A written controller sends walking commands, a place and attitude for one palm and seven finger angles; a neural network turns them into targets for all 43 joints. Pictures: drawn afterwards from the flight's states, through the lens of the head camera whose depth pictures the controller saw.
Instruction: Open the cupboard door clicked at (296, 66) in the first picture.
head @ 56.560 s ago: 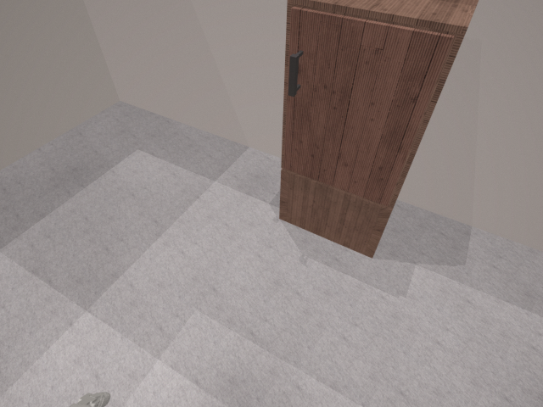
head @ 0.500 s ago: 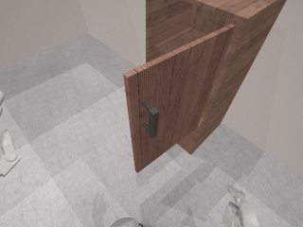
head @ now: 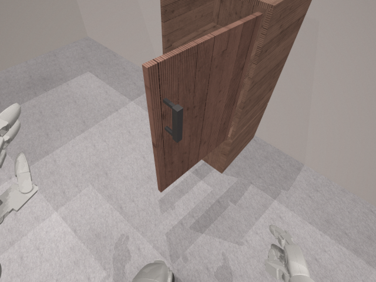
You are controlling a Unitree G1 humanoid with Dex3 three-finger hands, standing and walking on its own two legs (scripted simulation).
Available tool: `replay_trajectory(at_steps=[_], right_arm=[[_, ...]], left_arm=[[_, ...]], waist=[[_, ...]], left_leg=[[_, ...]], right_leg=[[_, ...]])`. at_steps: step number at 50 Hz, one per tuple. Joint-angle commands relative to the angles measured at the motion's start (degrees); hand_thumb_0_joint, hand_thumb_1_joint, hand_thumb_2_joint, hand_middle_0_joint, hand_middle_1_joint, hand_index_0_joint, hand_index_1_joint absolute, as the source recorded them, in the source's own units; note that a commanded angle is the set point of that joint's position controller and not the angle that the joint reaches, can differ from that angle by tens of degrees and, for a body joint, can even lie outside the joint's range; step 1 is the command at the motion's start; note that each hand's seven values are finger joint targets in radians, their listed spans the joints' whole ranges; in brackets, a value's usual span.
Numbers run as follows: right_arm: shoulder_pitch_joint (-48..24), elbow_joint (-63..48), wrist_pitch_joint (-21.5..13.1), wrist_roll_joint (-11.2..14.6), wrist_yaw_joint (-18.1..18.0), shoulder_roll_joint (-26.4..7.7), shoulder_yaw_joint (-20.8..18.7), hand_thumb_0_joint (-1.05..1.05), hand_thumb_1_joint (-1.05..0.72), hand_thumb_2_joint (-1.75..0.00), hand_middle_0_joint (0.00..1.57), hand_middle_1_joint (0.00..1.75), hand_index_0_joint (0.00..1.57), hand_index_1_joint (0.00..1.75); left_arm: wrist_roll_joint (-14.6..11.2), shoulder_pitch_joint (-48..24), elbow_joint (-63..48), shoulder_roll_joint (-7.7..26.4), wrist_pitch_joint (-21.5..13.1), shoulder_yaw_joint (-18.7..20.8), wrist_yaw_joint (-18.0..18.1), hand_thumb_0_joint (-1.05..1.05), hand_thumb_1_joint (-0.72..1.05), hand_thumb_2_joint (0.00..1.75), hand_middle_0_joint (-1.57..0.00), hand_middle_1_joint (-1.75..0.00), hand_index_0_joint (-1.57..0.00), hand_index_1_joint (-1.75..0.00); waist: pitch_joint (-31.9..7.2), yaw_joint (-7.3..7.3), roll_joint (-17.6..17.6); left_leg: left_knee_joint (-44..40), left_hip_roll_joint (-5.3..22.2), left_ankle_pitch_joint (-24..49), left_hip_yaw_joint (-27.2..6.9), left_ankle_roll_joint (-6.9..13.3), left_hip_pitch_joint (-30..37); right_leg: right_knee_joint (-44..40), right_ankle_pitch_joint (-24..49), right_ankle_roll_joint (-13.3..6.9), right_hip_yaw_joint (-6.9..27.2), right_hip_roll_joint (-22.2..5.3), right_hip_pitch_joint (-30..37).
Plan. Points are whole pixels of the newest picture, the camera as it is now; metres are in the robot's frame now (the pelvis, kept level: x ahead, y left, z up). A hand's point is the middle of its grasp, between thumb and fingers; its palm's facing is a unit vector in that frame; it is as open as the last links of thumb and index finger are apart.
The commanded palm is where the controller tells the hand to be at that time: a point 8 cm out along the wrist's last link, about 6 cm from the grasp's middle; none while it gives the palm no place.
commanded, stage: stop stepping back and stand still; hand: left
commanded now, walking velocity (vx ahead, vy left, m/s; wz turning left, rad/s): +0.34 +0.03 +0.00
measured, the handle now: (172, 120) +0.50 +0.11 +0.02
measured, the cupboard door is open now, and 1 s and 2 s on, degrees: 84 84 84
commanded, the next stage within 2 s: let the arm hang, fingers relaxed in 0.78 s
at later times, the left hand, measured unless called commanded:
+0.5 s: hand out of the picture +0.11 +0.25 +0.19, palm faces +0.47 -0.76 -0.46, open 7.4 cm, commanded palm +0.06 +0.29 +0.19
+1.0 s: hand out of the picture +0.10 +0.29 +0.01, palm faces +0.24 -0.84 -0.48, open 7.4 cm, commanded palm none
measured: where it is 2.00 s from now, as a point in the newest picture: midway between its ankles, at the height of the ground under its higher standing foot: outside the picture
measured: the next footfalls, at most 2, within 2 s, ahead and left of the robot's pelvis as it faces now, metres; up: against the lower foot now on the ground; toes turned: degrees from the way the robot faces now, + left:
left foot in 0.08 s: +0.09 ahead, +0.09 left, +0.00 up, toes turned +2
right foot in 0.30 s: +0.00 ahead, -0.10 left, +0.00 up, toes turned +3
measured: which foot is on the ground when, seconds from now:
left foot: up 0.00-0.06, down 0.08-0.32, up 0.34-0.56, down 0.58-1.00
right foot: down 0.00-0.08, up 0.10-0.28, down 0.30-1.00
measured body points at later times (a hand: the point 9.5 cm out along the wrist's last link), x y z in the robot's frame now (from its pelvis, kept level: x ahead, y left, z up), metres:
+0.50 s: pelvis -0.07 -0.01 +0.01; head -0.09 -0.01 +0.46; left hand +0.08 +0.29 +0.21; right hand +0.06 -0.27 -0.08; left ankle -0.07 +0.13 -0.69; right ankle -0.03 -0.10 -0.73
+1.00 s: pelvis -0.09 +0.02 +0.00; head -0.09 -0.01 +0.45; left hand +0.08 +0.34 +0.04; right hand +0.08 -0.22 -0.13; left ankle -0.09 +0.14 -0.73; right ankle -0.04 -0.10 -0.73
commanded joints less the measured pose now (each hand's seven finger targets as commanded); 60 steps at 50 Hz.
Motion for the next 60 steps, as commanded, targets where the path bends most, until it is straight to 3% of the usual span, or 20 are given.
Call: replay_trajectory(at_steps=[1,2,3,4,7,13,14,16,18,22,26,30,39,43,44,46,49,52,57,60], right_arm=[[-3.8,-11.3,-2.0,1.6,-2.8,-6.9,-1.8,0.0,-0.9,-0.9,0.2,0.3,0.2,0.3],[-3.3,-10.5,-2.3,1.8,-3.3,-8.1,-2.2,0.0,-0.9,-0.9,0.2,0.3,0.2,0.3],[-2.1,-10.9,-3.3,1.4,-2.8,-9.7,-2.8,0.0,-0.9,-0.9,0.2,0.3,0.2,0.3],[1.1,-10.4,-4.5,0.4,-1.7,-8.9,-3.2,0.0,-0.9,-0.9,0.2,0.3,0.2,0.3],[0.7,-9.7,-5.6,0.8,-1.2,-9.1,-3.8,0.0,-0.9,-0.9,0.2,0.3,0.2,0.3],[-2.1,-13.0,-3.0,0.6,-1.6,-9.1,-3.4,0.0,-0.9,-0.9,0.2,0.3,0.2,0.3],[-1.9,-13.0,-2.5,0.5,-1.5,-9.1,-3.8,0.0,-0.9,-0.9,0.2,0.3,0.2,0.3],[-0.9,-12.0,-1.6,0.3,-1.5,-9.1,-4.7,0.0,-0.9,-0.9,0.2,0.3,0.2,0.3],[0.8,-8.8,-2.0,-0.3,-1.5,-9.4,-4.7,0.0,-0.9,-0.9,0.2,0.3,0.2,0.3],[1.8,-8.2,-3.3,0.2,-3.0,-8.2,-3.9,0.0,-0.9,-0.9,0.2,0.3,0.2,0.3],[3.1,-7.5,-4.9,0.0,-3.9,-8.4,-3.6,0.0,-0.9,-0.9,0.2,0.3,0.2,0.3],[2.4,-10.0,-4.8,0.7,-2.8,-10.0,-3.6,0.0,-0.9,-0.9,0.2,0.3,0.2,0.3],[3.2,-8.2,-4.6,0.8,-1.1,-7.5,-3.5,0.0,-0.9,-0.9,0.2,0.3,0.2,0.3],[1.6,-8.3,-4.4,0.6,-1.7,-8.2,-3.1,0.0,-0.9,-0.9,0.2,0.3,0.2,0.3],[0.6,5.1,-4.2,0.4,3.7,-19.6,-7.0,0.0,-0.9,-0.9,0.2,0.3,0.2,0.3],[1.7,2.6,1.0,0.4,3.4,-15.0,-5.9,0.0,-0.9,-0.9,0.2,0.3,0.2,0.3],[1.5,2.6,2.4,-0.7,3.0,-14.2,-4.5,0.0,-0.9,-0.9,0.2,0.3,0.2,0.3],[3.9,4.6,4.3,0.0,2.9,-12.9,-4.7,0.0,-0.9,-0.9,0.2,0.3,0.2,0.3],[2.8,9.9,6.4,-0.7,3.0,-11.7,-3.3,0.0,-0.9,-0.9,0.2,0.3,0.2,0.3],[2.4,12.8,6.8,-0.5,2.6,-10.3,-2.7,0.0,-0.9,-0.9,0.2,0.3,0.2,0.3]], left_arm=[[-0.4,-2.3,-11.3,11.6,-1.2,10.6,1.1,0.0,0.9,0.9,-0.2,-0.3,-0.2,-0.3],[-1.2,-0.8,-11.3,11.2,-0.4,10.1,0.9,0.0,0.9,0.9,-0.2,-0.3,-0.2,-0.3],[-1.4,1.1,-12.9,11.3,-0.5,10.6,1.0,0.0,0.9,0.9,-0.2,-0.3,-0.2,-0.3],[-0.4,0.8,-12.9,12.2,-1.2,10.9,1.1,0.0,0.9,0.9,-0.2,-0.3,-0.2,-0.3],[-1.4,4.7,-4.9,10.5,-0.4,11.9,1.6,0.0,0.9,0.9,-0.2,-0.3,-0.2,-0.3],[0.5,9.9,-10.1,10.9,-1.2,11.6,2.1,0.0,0.9,0.9,-0.2,-0.3,-0.2,-0.3],[1.0,9.3,-9.8,10.7,-1.3,10.9,2.0,0.0,0.9,0.9,-0.2,-0.3,-0.2,-0.3],[0.8,5.6,-11.6,13.0,-1.5,11.6,2.0,0.0,0.9,0.9,-0.2,-0.3,-0.2,-0.3],[0.9,-3.5,-13.2,12.9,-2.5,11.3,2.3,0.0,0.9,0.9,-0.2,-0.3,-0.2,-0.3],[1.8,-5.5,-3.3,9.7,-2.3,8.0,2.3,0.0,0.9,0.9,-0.2,-0.3,-0.2,-0.3],[2.1,-5.2,-2.8,7.8,-2.4,6.3,3.0,0.0,0.9,0.9,-0.2,-0.3,-0.2,-0.3],[1.9,-4.2,-7.1,9.4,-3.4,8.9,3.0,0.0,0.9,0.9,-0.2,-0.3,-0.2,-0.3],[1.2,-1.7,-3.4,9.4,-2.6,9.4,2.3,0.0,0.9,0.9,-0.2,-0.3,-0.2,-0.3],[0.8,-1.5,-2.6,8.0,-2.4,8.2,2.0,0.0,0.9,0.9,-0.2,-0.3,-0.2,-0.3],[5.7,-6.8,38.7,-1.8,7.4,-15.4,-6.5,0.0,0.9,0.9,-0.2,-0.3,-0.2,-0.3],[4.6,-5.3,40.0,-5.9,12.7,-15.1,-7.5,0.0,0.9,0.9,-0.2,-0.3,-0.2,-0.3],[4.8,-9.5,47.8,-4.1,12.1,-15.8,-7.3,0.0,0.9,0.9,-0.2,-0.3,-0.2,-0.3],[5.1,-13.5,58.4,0.7,11.5,-16.0,-7.0,0.0,0.9,0.9,-0.2,-0.3,-0.2,-0.3],[3.8,-18.2,72.2,-1.4,12.6,-18.9,-6.6,0.0,0.9,0.9,-0.2,-0.3,-0.2,-0.3],[3.7,-16.1,79.9,-2.9,12.5,-19.5,-6.5,0.0,0.9,0.9,-0.2,-0.3,-0.2,-0.3]], waist=[[-8.4,-4.76,-6.1],[-10.2,-5.56,4.3],[-12.8,-4.09,18.9],[-13.9,-3.48,19.3],[-6.3,-3.55,7.9],[-2.3,-3.5,14.4],[-1.6,-3.59,10.6],[-1.3,-3.34,-11.1],[-1.8,-4.66,-9.1],[-2.1,-5.43,-4.8],[-0.7,-4.43,-0.9],[-1.8,-3.7,10.5],[-3.1,-4.58,-6.5],[-1.9,-4.28,2.7],[1.5,-7.08,8.7],[-0.3,-4.67,12.1],[-4.4,-3.3,-2.4],[-8.3,-4.62,-17.0],[-3.5,-4.38,7.1],[-1.3,-3.38,9.5]], left_leg=[[-8.3,-3.1,8.0,1.7,0.7,17.2],[-16.5,-1.3,28.2,-1.0,2.0,27.8],[-19.7,9.1,52.8,-13.4,6.0,37.0],[-21.0,14.9,56.7,-21.2,8.6,38.1],[-29.2,14.5,17.0,-21.1,9.7,25.0],[-34.0,6.9,-21.8,-9.6,4.3,-1.6],[-27.3,4.2,-19.7,-6.8,3.3,-1.2],[9.1,-2.6,-7.9,-3.9,0.8,7.3],[23.0,0.0,-4.2,-6.5,0.7,4.7],[6.0,1.9,-2.2,-1.1,2.1,16.4],[-15.5,-0.2,-5.9,1.8,3.9,22.3],[-25.5,12.9,0.7,-16.7,8.2,19.0],[-7.6,0.1,-2.7,-1.2,2.6,17.0],[-20.1,3.2,3.6,-5.4,3.0,20.7],[-13.3,6.4,17.5,-11.6,4.8,13.0],[-18.7,9.8,23.1,-11.7,5.9,9.7],[-16.6,9.6,24.3,-15.5,7.5,10.7],[-8.1,-0.1,11.2,-6.2,3.1,16.7],[-18.0,3.5,9.5,-10.0,3.5,18.8],[-21.1,3.5,2.8,-10.0,3.1,15.6]], right_leg=[[6.2,60.0,-2.6,-2.4,-10.1,-0.6],[14.0,46.8,1.1,-6.3,-6.6,-6.2],[23.3,14.5,2.5,-5.7,-0.9,-14.4],[28.9,-9.9,1.2,-0.3,1.3,-16.9],[21.1,-7.4,1.6,0.1,-0.4,-14.9],[5.0,-0.9,0.2,-7.6,1.0,10.1],[-0.3,-3.4,-0.9,-5.5,-0.9,8.0],[-21.7,-23.1,-9.1,24.5,-21.3,-14.7],[-21.0,-19.9,-9.8,22.4,-22.7,-17.3],[-16.1,-18.5,-5.1,6.6,-15.3,-21.9],[-11.2,-14.0,-4.3,5.5,-12.8,-15.4],[9.0,7.6,1.3,-5.7,-1.8,-10.6],[-11.4,2.5,-4.0,11.7,-12.9,-7.7],[-5.2,6.7,-0.4,2.2,-6.0,-8.1],[9.0,18.0,-1.0,-3.4,-6.9,-14.0],[13.4,8.4,0.2,-3.9,-3.7,-10.7],[10.2,10.6,-0.5,-2.1,-3.6,-6.6],[0.0,27.8,-4.5,5.0,-11.8,-4.1],[-1.0,11.3,-1.5,1.3,-7.1,-7.3],[-3.9,8.2,-1.3,1.3,-6.6,-4.1]])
